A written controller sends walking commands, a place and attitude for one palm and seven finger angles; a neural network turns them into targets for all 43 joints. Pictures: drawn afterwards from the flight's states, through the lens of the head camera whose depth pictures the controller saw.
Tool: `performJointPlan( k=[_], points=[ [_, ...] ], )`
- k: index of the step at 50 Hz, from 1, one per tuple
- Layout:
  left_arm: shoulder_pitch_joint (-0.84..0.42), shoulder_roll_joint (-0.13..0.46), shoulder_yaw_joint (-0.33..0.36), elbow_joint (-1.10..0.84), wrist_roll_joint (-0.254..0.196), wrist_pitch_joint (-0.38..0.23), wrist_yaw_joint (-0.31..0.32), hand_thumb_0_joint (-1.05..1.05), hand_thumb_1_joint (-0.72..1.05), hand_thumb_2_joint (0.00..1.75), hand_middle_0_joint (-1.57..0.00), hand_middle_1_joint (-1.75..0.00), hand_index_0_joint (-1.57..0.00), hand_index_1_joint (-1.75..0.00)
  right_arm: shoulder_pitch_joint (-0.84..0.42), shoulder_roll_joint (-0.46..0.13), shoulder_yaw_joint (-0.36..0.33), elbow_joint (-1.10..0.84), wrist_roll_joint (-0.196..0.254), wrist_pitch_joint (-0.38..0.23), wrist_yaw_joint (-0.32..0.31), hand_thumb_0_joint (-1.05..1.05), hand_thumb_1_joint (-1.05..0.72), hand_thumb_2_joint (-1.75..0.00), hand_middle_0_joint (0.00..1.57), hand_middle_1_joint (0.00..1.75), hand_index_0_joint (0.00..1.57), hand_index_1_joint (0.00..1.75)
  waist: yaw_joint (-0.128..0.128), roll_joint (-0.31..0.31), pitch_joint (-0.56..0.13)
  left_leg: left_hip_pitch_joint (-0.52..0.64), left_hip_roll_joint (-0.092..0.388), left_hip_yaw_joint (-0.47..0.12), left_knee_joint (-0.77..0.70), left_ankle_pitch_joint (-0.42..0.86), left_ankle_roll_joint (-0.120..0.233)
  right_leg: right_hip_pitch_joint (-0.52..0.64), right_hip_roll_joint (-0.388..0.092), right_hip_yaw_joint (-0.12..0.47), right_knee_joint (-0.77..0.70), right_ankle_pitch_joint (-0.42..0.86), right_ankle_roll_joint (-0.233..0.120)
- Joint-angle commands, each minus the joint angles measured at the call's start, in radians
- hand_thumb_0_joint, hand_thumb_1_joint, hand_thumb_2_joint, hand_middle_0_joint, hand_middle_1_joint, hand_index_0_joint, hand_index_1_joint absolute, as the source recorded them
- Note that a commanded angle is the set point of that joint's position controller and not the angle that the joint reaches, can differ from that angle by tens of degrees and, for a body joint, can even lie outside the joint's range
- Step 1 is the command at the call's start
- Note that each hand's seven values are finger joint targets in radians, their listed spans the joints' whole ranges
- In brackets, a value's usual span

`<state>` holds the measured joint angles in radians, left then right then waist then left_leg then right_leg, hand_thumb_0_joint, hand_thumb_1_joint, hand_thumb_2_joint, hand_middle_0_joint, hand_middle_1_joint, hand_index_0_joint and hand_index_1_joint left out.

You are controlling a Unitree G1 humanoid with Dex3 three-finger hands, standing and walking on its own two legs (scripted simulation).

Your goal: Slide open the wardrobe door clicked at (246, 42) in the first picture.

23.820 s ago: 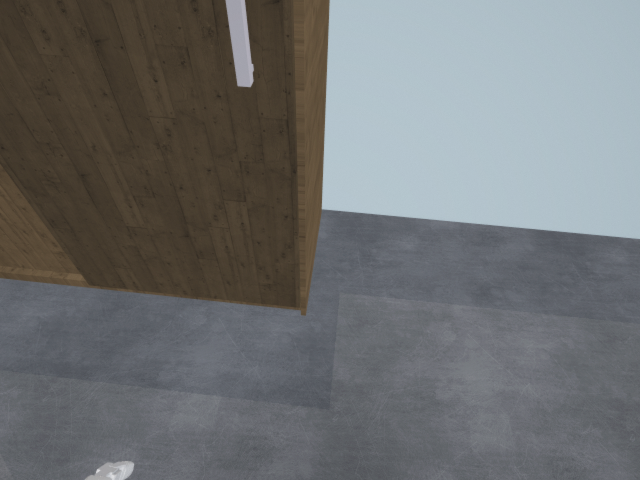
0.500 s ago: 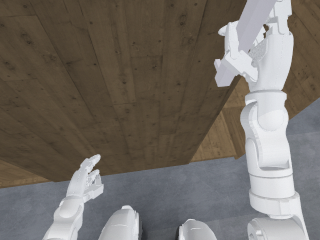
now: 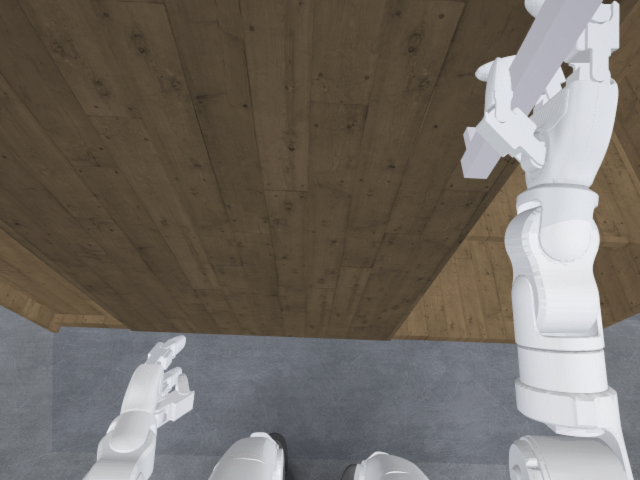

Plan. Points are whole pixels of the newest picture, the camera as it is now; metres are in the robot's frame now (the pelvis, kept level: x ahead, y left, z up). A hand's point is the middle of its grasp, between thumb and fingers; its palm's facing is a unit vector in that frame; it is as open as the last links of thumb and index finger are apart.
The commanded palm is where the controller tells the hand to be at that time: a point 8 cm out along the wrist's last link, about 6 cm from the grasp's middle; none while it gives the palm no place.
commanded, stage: step sideways, sliding the door along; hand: right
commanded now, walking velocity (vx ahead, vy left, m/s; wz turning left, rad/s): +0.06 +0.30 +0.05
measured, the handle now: (529, 48) +0.45 -0.14 +0.27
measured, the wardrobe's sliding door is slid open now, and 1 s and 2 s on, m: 0.51 0.68 0.68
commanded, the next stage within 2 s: stop walking and hold the door there in 1.06 s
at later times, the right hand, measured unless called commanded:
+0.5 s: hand (324, 98) +0.40 +0.03 +0.24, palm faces +0.19 +0.98 -0.04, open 7.1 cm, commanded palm +0.38 +0.04 +0.24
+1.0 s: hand (284, 85) +0.41 +0.06 +0.24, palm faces +0.52 +0.85 -0.04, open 7.4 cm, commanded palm +0.37 +0.10 +0.23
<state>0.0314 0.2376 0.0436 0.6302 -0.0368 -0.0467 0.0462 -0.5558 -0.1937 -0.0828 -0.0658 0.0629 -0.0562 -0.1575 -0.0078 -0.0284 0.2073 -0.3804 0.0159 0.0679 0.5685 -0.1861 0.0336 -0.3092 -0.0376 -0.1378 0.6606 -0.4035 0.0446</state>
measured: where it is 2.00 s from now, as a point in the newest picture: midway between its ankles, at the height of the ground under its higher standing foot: outside the picture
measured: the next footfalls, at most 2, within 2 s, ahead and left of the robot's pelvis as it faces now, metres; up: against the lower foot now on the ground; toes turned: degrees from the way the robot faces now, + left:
right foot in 0.02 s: +0.04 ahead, -0.10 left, +0.00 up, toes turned -9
left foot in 0.34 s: -0.01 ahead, +0.32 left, +0.00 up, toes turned +9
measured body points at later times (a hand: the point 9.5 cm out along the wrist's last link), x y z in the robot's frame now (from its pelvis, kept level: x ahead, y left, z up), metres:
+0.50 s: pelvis -0.05 +0.17 -0.01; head +0.02 +0.18 +0.43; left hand +0.11 +0.43 -0.13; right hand +0.38 -0.02 +0.24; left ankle -0.04 +0.32 -0.72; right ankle -0.01 +0.06 -0.73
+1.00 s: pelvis -0.02 +0.35 +0.00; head +0.08 +0.35 +0.44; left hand +0.18 +0.58 -0.13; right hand +0.37 +0.02 +0.24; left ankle +0.00 +0.47 -0.72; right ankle -0.01 +0.23 -0.72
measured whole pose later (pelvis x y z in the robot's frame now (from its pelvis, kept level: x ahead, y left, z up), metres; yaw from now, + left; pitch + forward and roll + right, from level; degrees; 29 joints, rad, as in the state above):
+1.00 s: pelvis -0.02 +0.35 +0.00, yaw -6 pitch +0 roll +1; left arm 0.09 0.29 0.03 0.70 -0.09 -0.04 0.07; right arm -0.82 -0.38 -0.28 0.34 0.14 0.03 -0.21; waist -0.07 -0.07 0.22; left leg -0.32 0.08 0.16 0.67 -0.26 -0.01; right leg -0.35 -0.11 -0.13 0.68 -0.30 0.03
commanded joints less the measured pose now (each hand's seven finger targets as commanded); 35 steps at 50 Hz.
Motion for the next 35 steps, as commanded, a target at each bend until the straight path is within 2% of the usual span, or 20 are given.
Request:
performJointPlan(
  k=[1, 2, 4, 9, 11, 14, 15, 16, 17, 18, 19, 21, 22, 23, 24, 25, 26, 28, 32, 35],
  points=[
    [-0.002, 0.101, 0.057, -0.157, 0.007, -0.032, -0.012, 0.0, 0.9, 0.9, -0.2, -0.3, -0.2, -0.3, -0.508, -0.091, 0.087, -0.256, 0.01, -0.186, 0.093, 0.0, -0.9, -0.9, 0.45, 1.4, 0.45, 1.4, 0.031, -0.184, -0.65, -0.155, 0.011, -0.073, 0.326, -0.186, -0.056, 0.627, -0.539, 0.414, -0.233, 1.166, -0.238],
    [-0.015, 0.072, 0.038, -0.151, 0.025, -0.04, -0.036, 0.0, 0.9, 0.9, -0.2, -0.3, -0.2, -0.3, -0.554, -0.128, 0.034, -0.226, -0.01, -0.188, 0.102, 0.0, -0.9, -0.9, 0.45, 1.4, 0.45, 1.4, 0.015, -0.157, -0.652, -0.158, 0.013, -0.175, 0.486, -0.328, -0.041, 0.559, -0.591, 0.462, -0.236, 1.042, -0.267],
    [-0.034, 0.085, 0.038, -0.141, 0.022, -0.043, -0.043, 0.0, 0.9, 0.9, -0.2, -0.3, -0.2, -0.3, -0.684, -0.098, 0.067, -0.243, -0.002, -0.192, 0.108, 0.0, -0.9, -0.9, 0.45, 1.4, 0.45, 1.4, 0.023, -0.195, -0.541, -0.238, 0.06, -0.201, 0.506, -0.3, -0.04, 0.496, -0.569, 0.405, -0.221, 0.901, -0.268],
    [0.033, 0.132, 0.046, -0.123, 0.006, -0.033, -0.039, 0.0, 0.9, 0.9, -0.2, -0.3, -0.2, -0.3, -0.675, -0.074, 0.108, -0.069, 0.008, -0.134, 0.119, 0.0, -0.9, -0.9, 0.45, 1.4, 0.45, 1.4, 0.028, -0.214, -0.494, -0.019, 0.023, -0.024, 0.267, -0.188, -0.07, 0.34, -0.416, 0.081, -0.221, 0.754, -0.153],
    [0.043, 0.131, 0.04, -0.126, -0.004, -0.033, -0.038, 0.0, 0.9, 0.9, -0.2, -0.3, -0.2, -0.3, -0.688, -0.073, 0.111, -0.021, 0.018, -0.132, 0.117, 0.0, -0.9, -0.9, 0.45, 1.4, 0.45, 1.4, 0.037, -0.272, -0.507, 0.063, -0.014, 0.033, 0.146, -0.21, -0.075, 0.33, -0.384, 0.067, -0.181, 0.741, -0.136],
    [0.037, 0.122, 0.024, -0.123, -0.029, -0.04, -0.032, 0.0, 0.9, 0.9, -0.2, -0.3, -0.2, -0.3, -0.715, -0.074, 0.116, 0.032, 0.016, -0.122, 0.111, 0.0, -0.9, -0.9, 0.45, 1.4, 0.45, 1.4, 0.027, -0.28, -0.529, 0.207, -0.046, 0.098, -0.062, -0.049, -0.079, 0.268, -0.289, 0.019, -0.058, 0.579, -0.086],
    [0.032, 0.1, 0.011, -0.125, -0.039, -0.042, -0.03, 0.0, 0.9, 0.9, -0.2, -0.3, -0.2, -0.3, -0.744, -0.054, 0.134, 0.048, 0.018, -0.119, 0.109, 0.0, -0.9, -0.9, 0.45, 1.4, 0.45, 1.4, 0.023, -0.221, -0.538, 0.264, -0.012, 0.081, -0.143, 0.013, -0.067, 0.214, -0.248, 0.027, 0.008, 0.51, -0.069],
    [0.021, 0.069, -0.001, -0.124, -0.046, -0.046, -0.027, 0.0, 0.9, 0.9, -0.2, -0.3, -0.2, -0.3, -0.772, -0.063, 0.138, 0.057, 0.013, -0.12, 0.099, 0.0, -0.9, -0.9, 0.45, 1.4, 0.45, 1.4, 0.017, -0.073, -0.545, 0.336, 0.094, -0.004, -0.194, 0.198, -0.024, 0.105, -0.18, -0.006, 0.132, 0.351, -0.046],
    [-0.008, 0.038, -0.006, -0.124, -0.042, -0.047, -0.013, 0.0, 0.9, 0.9, -0.2, -0.3, -0.2, -0.3, -0.801, -0.105, 0.121, 0.071, 0.006, -0.124, 0.085, 0.0, -0.9, -0.9, 0.45, 1.4, 0.45, 1.4, 0.004, 0.131, -0.514, 0.416, 0.244, -0.146, -0.172, 0.527, 0.048, -0.123, -0.097, -0.01, 0.278, -0.06, -0.025],
    [-0.025, 0.054, 0.007, -0.114, -0.037, -0.039, 0.003, 0.0, 0.9, 0.9, -0.2, -0.3, -0.2, -0.3, -0.809, -0.126, 0.113, 0.042, 0.006, -0.113, 0.075, 0.0, -0.9, -0.9, 0.45, 1.4, 0.45, 1.4, -0.024, 0.371, -0.533, 0.463, 0.31, -0.249, -0.134, 0.626, 0.112, -0.241, -0.041, 0.031, 0.449, -0.262, -0.015],
    [-0.047, 0.078, 0.012, -0.094, -0.033, -0.038, 0.02, 0.0, 0.9, 0.9, -0.2, -0.3, -0.2, -0.3, -0.815, -0.137, 0.102, 0.001, 0.014, -0.103, 0.061, 0.0, -0.9, -0.9, 0.45, 1.4, 0.45, 1.4, -0.022, 0.421, -0.54, 0.484, 0.327, -0.278, -0.101, 0.682, 0.156, -0.263, -0.041, 0.091, 0.513, -0.294, -0.027],
    [0.001, 0.063, -0.014, -0.053, -0.021, -0.023, 0.026, 0.0, 0.9, 0.9, -0.2, -0.3, -0.2, -0.3, -0.836, -0.067, 0.129, -0.026, 0.024, -0.1, 0.047, 0.0, -0.9, -0.9, 0.45, 1.4, 0.45, 1.4, 0.012, 0.26, -0.549, 0.514, 0.264, -0.133, 0.031, 0.751, 0.14, -0.192, -0.057, 0.063, 0.195, -0.189, -0.037],
    [0.028, 0.064, -0.012, -0.045, -0.019, -0.011, 0.024, 0.0, 0.9, 0.9, -0.2, -0.3, -0.2, -0.3, -0.85, -0.06, 0.131, -0.008, 0.025, -0.104, 0.047, 0.0, -0.9, -0.9, 0.45, 1.4, 0.45, 1.4, 0.034, 0.223, -0.569, 0.457, 0.22, -0.044, 0.104, 0.694, 0.1, -0.052, -0.049, 0.003, -0.038, 0.001, -0.03],
    [0.055, 0.083, 0.009, -0.042, -0.017, -0.003, 0.025, 0.0, 0.9, 0.9, -0.2, -0.3, -0.2, -0.3, -0.856, -0.074, 0.121, 0.002, 0.03, -0.114, 0.05, 0.0, -0.9, -0.9, 0.45, 1.4, 0.45, 1.4, 0.058, 0.162, -0.612, 0.262, 0.177, 0.02, 0.212, 0.538, 0.042, 0.246, -0.083, -0.005, -0.21, 0.299, -0.039],
    [0.054, 0.149, 0.045, -0.061, -0.01, -0.003, 0.022, 0.0, 0.9, 0.9, -0.2, -0.3, -0.2, -0.3, -0.839, -0.065, 0.124, -0.006, 0.048, -0.123, 0.063, 0.0, -0.9, -0.9, 0.45, 1.4, 0.45, 1.4, 0.06, -0.1, -0.627, -0.1, 0.07, 0.031, 0.396, 0.098, -0.031, 0.559, -0.324, 0.279, -0.23, 0.677, -0.138],
    [0.055, 0.14, 0.046, -0.062, -0.011, -0.007, -0.005, 0.0, 0.9, 0.9, -0.2, -0.3, -0.2, -0.3, -0.888, 0.028, 0.198, 0.024, 0.055, -0.124, 0.085, 0.0, -0.9, -0.9, 0.45, 1.4, 0.45, 1.4, 0.054, -0.184, -0.691, -0.23, 0.028, -0.069, 0.572, -0.385, -0.039, 0.652, -0.563, 0.565, -0.198, 0.985, -0.254],
    [0.019, 0.123, 0.035, -0.062, -0.019, -0.017, -0.036, 0.0, 0.9, 0.9, -0.2, -0.3, -0.2, -0.3, -0.985, 0.017, 0.196, 0.023, 0.04, -0.129, 0.105, 0.0, -0.9, -0.9, 0.45, 1.4, 0.45, 1.4, 0.055, -0.089, -0.661, -0.249, 0.069, -0.154, 0.651, -0.347, -0.026, 0.586, -0.571, 0.537, -0.209, 0.798, -0.272],
    [0.003, 0.132, 0.048, -0.043, -0.019, -0.013, -0.036, 0.0, 0.9, 0.9, -0.2, -0.3, -0.2, -0.3, -1.0, -0.014, 0.184, 0.039, 0.03, -0.133, 0.106, 0.0, -0.9, -0.9, 0.45, 1.4, 0.45, 1.4, 0.048, -0.165, -0.546, -0.311, 0.108, -0.15, 0.671, -0.275, -0.046, 0.475, -0.537, 0.437, -0.219, 0.652, -0.282],
    [0.039, 0.135, 0.048, -0.062, -0.026, -0.016, -0.033, 0.0, 0.9, 0.9, -0.2, -0.3, -0.2, -0.3, -0.968, 0.067, 0.249, 0.101, 0.029, -0.105, 0.12, 0.0, -0.9, -0.9, 0.45, 1.4, 0.45, 1.4, 0.042, -0.25, -0.52, -0.154, 0.081, -0.038, 0.446, -0.187, -0.06, 0.37, -0.418, 0.151, -0.216, 0.582, -0.195],
    [0.067, 0.141, 0.046, -0.079, -0.03, -0.027, -0.023, 0.0, 0.9, 0.9, -0.2, -0.3, -0.2, -0.3, -0.949, -0.003, 0.2, 0.129, 0.035, -0.104, 0.122, 0.0, -0.9, -0.9, 0.45, 1.4, 0.45, 1.4, 0.047, -0.313, -0.54, -0.016, 0.024, 0.048, 0.263, -0.204, -0.071, 0.346, -0.363, 0.07, -0.191, 0.652, -0.164]
  ],
)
